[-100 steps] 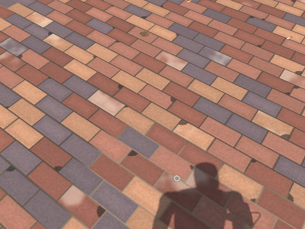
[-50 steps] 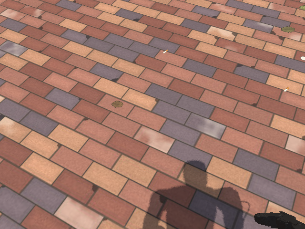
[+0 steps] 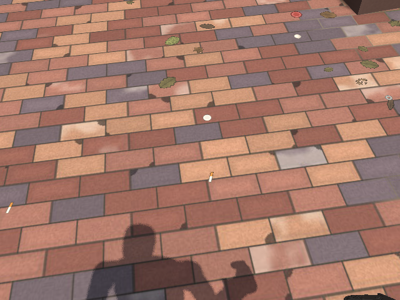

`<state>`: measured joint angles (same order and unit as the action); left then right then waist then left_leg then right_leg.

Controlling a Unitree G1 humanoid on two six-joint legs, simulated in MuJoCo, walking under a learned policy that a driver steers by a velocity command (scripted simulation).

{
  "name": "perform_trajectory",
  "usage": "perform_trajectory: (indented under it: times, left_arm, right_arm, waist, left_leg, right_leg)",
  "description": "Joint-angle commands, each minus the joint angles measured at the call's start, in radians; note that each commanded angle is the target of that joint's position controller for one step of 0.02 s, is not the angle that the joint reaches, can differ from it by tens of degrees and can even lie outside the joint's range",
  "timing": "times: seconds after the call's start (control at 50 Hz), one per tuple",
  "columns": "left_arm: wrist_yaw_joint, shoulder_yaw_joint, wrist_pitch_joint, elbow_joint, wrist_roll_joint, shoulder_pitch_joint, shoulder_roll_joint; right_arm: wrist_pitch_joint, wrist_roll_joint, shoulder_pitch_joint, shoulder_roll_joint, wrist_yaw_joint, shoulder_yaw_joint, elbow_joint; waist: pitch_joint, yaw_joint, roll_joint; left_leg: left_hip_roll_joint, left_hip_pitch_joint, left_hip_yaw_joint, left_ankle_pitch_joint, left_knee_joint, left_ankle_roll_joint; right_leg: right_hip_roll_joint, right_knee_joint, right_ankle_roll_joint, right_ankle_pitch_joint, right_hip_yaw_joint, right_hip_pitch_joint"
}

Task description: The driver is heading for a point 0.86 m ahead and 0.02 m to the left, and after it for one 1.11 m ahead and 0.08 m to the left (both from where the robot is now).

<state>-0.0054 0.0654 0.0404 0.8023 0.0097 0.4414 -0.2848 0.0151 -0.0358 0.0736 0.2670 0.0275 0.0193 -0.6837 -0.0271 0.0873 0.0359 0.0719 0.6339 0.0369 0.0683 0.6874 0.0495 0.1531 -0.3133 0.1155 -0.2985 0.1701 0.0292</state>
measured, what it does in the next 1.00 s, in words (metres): walks ahead: left foot, then right foot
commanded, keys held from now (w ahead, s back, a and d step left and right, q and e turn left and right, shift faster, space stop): w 0.82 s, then w+q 0.18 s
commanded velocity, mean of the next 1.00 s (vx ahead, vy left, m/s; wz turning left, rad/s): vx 0.50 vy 0.00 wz -0.11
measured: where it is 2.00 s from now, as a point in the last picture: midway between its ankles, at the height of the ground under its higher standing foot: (235, 200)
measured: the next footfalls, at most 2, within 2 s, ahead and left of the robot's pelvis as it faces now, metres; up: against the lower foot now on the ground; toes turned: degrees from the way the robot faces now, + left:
left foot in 0.10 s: +0.23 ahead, +0.13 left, +0.00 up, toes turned -4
right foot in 0.60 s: +0.46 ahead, -0.11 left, +0.00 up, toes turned -9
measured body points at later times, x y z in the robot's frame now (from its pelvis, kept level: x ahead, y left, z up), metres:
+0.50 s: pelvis +0.27 +0.02 +0.00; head +0.30 +0.02 +0.45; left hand +0.49 +0.22 -0.10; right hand +0.20 -0.23 -0.13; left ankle +0.19 +0.13 -0.74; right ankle +0.40 -0.12 -0.71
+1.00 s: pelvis +0.52 -0.04 +0.00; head +0.55 -0.04 +0.45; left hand +0.51 +0.22 -0.13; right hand +0.66 -0.29 -0.12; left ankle +0.69 +0.08 -0.69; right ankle +0.42 -0.10 -0.74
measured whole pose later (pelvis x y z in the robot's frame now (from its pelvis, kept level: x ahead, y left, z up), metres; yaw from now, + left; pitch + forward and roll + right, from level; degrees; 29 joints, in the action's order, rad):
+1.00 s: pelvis +0.52 -0.04 +0.00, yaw -3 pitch +1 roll -2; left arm 0.00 0.03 0.09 0.96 0.02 0.42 -0.23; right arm 0.02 -0.03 0.13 0.25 0.05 0.03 -0.82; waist -0.02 0.04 0.04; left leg 0.07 0.63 -0.02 0.02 0.72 -0.03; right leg 0.08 -0.16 0.07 -0.25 -0.12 -0.07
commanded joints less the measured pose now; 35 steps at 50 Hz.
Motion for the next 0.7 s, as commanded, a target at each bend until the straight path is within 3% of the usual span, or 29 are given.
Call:
perform_trajectory:
  times: [0.02,0.06,0.08,0.1,0.12,0.14,0.16,0.18,0.22,0.26,0.3,0.36,0.42,0.48,0.54,0.56,0.58,0.6,0.62,0.64,0.66,0.68,0.7]
  left_arm:
    - [0.014,0.043,0.011,-0.049,0.005,0.015,-0.176]
    - [0.015,0.04,0.016,-0.05,0.006,-0.023,-0.18]
    - [0.01,0.036,0.021,-0.042,0.001,-0.031,-0.173]
    - [0.003,0.022,0.029,-0.049,-0.005,-0.027,-0.133]
    - [0.003,0.004,0.032,-0.074,-0.032,0.074,-0.046]
    - [0.006,0.006,0.028,-0.059,0.001,0.094,-0.097]
    - [0.005,0.01,0.018,-0.046,0.017,0.03,-0.114]
    - [-0.005,0.005,0.017,-0.055,0.022,-0.044,-0.108]
    - [-0.02,0.0,0.005,-0.064,0.029,-0.082,-0.087]
    - [-0.027,-0.005,-0.006,-0.052,0.033,-0.069,-0.074]
    - [-0.032,-0.01,-0.008,-0.066,0.035,-0.115,-0.067]
    - [-0.04,-0.027,-0.005,-0.104,0.036,-0.25,-0.047]
    - [-0.047,-0.048,0.001,-0.134,0.028,-0.371,-0.014]
    - [-0.042,-0.049,0.003,-0.147,0.022,-0.429,-0.027]
    - [-0.03,-0.041,0.009,-0.146,0.026,-0.414,-0.048]
    - [-0.024,-0.035,0.015,-0.123,0.031,-0.347,-0.056]
    - [-0.016,-0.022,0.025,-0.074,0.041,-0.213,-0.076]
    - [-0.003,-0.002,0.033,-0.035,0.06,-0.037,-0.137]
    - [0.008,0.026,0.028,-0.027,0.065,0.03,-0.246]
    - [0.007,0.025,0.015,-0.021,0.015,0.01,-0.209]
    - [0.005,0.01,0.014,-0.025,0.006,-0.076,-0.153]
    - [0.0,-0.003,0.021,-0.026,0.008,-0.129,-0.1]
    - [0.0,-0.011,0.028,-0.022,0.009,-0.157,-0.073]
  right_arm:
    - [0.03,0.007,-0.097,0.095,-0.002,0.02,0.102]
    - [0.038,0.006,0.025,0.119,-0.012,0.032,0.064]
    - [0.048,0.001,0.144,0.136,-0.023,0.044,0.026]
    - [0.06,-0.014,0.283,0.185,-0.037,0.058,0.006]
    - [0.058,-0.034,0.376,0.291,-0.045,0.083,0.003]
    - [0.044,-0.006,0.344,0.264,-0.035,0.084,-0.014]
    - [0.04,0.006,0.26,0.18,-0.03,0.067,-0.003]
    - [0.043,0.009,0.208,0.119,-0.023,0.052,-0.003]
    - [0.053,0.008,0.194,0.088,-0.024,0.04,-0.031]
    - [0.073,0.016,0.228,0.096,-0.017,0.042,-0.061]
    - [0.085,0.025,0.254,0.109,-0.012,0.046,-0.085]
    - [0.082,0.029,0.283,0.103,-0.009,0.045,-0.114]
    - [0.079,0.031,0.325,0.111,-0.006,0.047,-0.144]
    - [0.075,0.028,0.375,0.135,-0.008,0.052,-0.173]
    - [0.064,0.023,0.378,0.151,-0.016,0.055,-0.193]
    - [0.06,0.025,0.372,0.155,-0.018,0.055,-0.199]
    - [0.056,0.027,0.376,0.143,-0.019,0.05,-0.205]
    - [0.058,0.03,0.359,0.113,-0.02,0.038,-0.177]
    - [0.059,0.049,0.438,0.004,-0.015,0.013,-0.134]
    - [0.049,0.019,0.397,0.121,-0.026,0.043,-0.151]
    - [0.049,0.018,0.334,0.122,-0.022,0.048,-0.137]
    - [0.054,0.022,0.298,0.096,-0.015,0.039,-0.133]
    - [0.047,0.02,0.291,0.083,-0.011,0.039,-0.139]
  waist:
    - [-0.007,-0.018,-0.11]
    - [0.023,-0.075,-0.121]
    - [0.078,-0.136,-0.081]
    - [0.185,-0.196,-0.016]
    - [0.325,-0.174,0.193]
    - [0.299,-0.14,0.204]
    - [0.136,-0.115,0.065]
    - [0.056,-0.113,-0.007]
    - [0.003,-0.085,0.052]
    - [0.021,-0.075,0.069]
    - [0.014,-0.071,0.064]
    - [-0.018,-0.092,0.055]
    - [-0.027,-0.125,0.058]
    - [-0.029,-0.141,0.055]
    - [-0.025,-0.119,0.053]
    - [0.006,-0.084,0.044]
    - [0.079,-0.028,0.006]
    - [0.198,0.046,-0.066]
    - [0.306,0.016,-0.299]
    - [0.279,0.024,-0.202]
    - [0.137,-0.017,-0.145]
    - [0.07,-0.04,-0.111]
    - [0.034,-0.069,-0.114]
  left_leg:
    - [-0.048,-0.066,-0.016,0.012,-0.095,-0.025]
    - [-0.087,-0.279,-0.04,0.075,-0.151,-0.062]
    - [-0.098,-0.438,-0.053,0.064,-0.215,-0.086]
    - [0.032,-0.648,0.073,0.155,-0.242,-0.132]
    - [0.305,-0.914,0.515,0.295,-0.304,-0.246]
    - [0.352,-0.856,0.765,0.374,-0.417,-0.29]
    - [0.318,-0.712,0.638,0.453,-0.429,-0.284]
    - [0.262,-0.603,0.496,0.392,-0.445,-0.264]
    - [0.173,-0.498,0.303,0.182,-0.48,-0.225]
    - [0.15,-0.487,0.223,-0.006,-0.486,-0.232]
    - [0.149,-0.504,0.171,-0.079,-0.511,-0.248]
    - [0.122,-0.514,0.096,-0.1,-0.553,-0.249]
    - [0.093,-0.505,0.029,-0.159,-0.549,-0.229]
    - [0.124,-0.55,0.03,-0.216,-0.517,-0.218]
    - [0.158,-0.614,0.034,-0.346,-0.436,-0.203]
    - [0.146,-0.622,0.015,-0.464,-0.345,-0.19]
    - [0.103,-0.588,-0.028,-0.515,-0.174,-0.17]
    - [0.06,-0.434,-0.064,-0.311,0.077,-0.147]
    - [-0.105,-0.091,-0.133,0.309,0.427,-0.101]
    - [-0.103,0.01,-0.019,0.446,0.536,-0.113]
    - [-0.048,0.047,0.007,0.37,0.543,-0.123]
    - [-0.016,0.022,0.006,0.305,0.49,-0.122]
    - [0.008,-0.022,-0.001,0.274,0.436,-0.116]
  right_leg:
    - [-0.28,-0.014,0.092,0.517,0.21,-0.003]
    - [-0.274,-0.093,0.052,0.643,0.202,0.043]
    - [-0.226,-0.242,0.029,0.709,0.156,0.061]
    - [-0.168,-0.472,0.003,0.573,0.099,0.157]
    - [-0.019,-0.8,-0.045,0.061,-0.019,0.427]
    - [-0.018,-0.903,-0.041,-0.214,-0.025,0.56]
    - [-0.078,-0.945,-0.038,-0.135,-0.011,0.593]
    - [-0.109,-0.902,-0.039,-0.072,-0.024,0.579]
    - [-0.15,-0.813,-0.049,-0.038,-0.044,0.535]
    - [-0.144,-0.791,-0.061,-0.019,-0.064,0.508]
    - [-0.159,-0.749,-0.073,0.024,-0.081,0.558]
    - [-0.206,-0.596,-0.095,0.133,-0.141,0.609]
    - [-0.208,-0.405,-0.101,0.227,-0.198,0.54]
    - [-0.192,-0.308,-0.085,0.228,-0.224,0.484]
    - [-0.166,-0.242,-0.046,0.148,-0.234,0.414]
    - [-0.139,-0.196,-0.029,0.133,-0.245,0.319]
    - [-0.121,-0.141,-0.003,0.143,-0.245,0.141]
    - [-0.276,-0.121,0.048,0.057,-0.076,-0.1]
    - [-0.565,-0.031,0.163,-0.032,0.384,-0.35]
    - [-0.566,0.032,0.185,-0.031,0.493,-0.287]
    - [-0.515,0.036,0.163,0.0,0.332,-0.178]
    - [-0.465,0.069,0.14,0.088,0.224,-0.065]
    - [-0.417,0.1,0.106,0.142,0.142,0.01]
